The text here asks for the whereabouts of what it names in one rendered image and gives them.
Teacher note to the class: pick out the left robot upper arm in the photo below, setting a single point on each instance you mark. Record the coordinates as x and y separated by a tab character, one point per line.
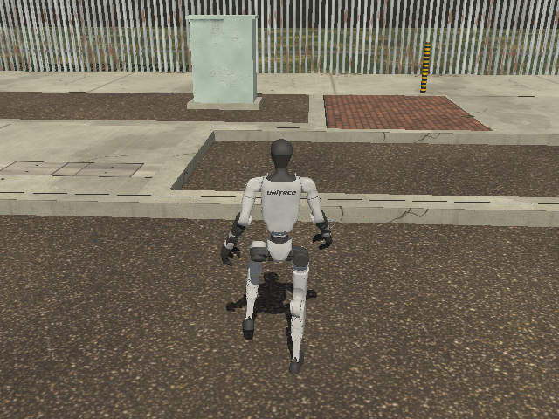
252	186

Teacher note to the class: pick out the right robot forearm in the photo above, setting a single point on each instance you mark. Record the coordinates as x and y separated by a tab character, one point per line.
324	227

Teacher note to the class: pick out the robot torso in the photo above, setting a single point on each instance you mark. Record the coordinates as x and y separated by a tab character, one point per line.
280	206

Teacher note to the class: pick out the right robot foot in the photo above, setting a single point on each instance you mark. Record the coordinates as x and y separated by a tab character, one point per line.
295	366

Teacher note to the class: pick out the left robot forearm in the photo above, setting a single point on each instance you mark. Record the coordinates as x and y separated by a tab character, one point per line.
234	234

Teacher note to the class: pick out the left robot hand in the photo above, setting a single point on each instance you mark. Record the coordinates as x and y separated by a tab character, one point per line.
225	253

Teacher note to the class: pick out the right robot upper arm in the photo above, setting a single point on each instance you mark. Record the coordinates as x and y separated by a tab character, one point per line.
314	202

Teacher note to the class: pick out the right robot hand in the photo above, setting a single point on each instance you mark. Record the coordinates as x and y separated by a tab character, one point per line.
328	240

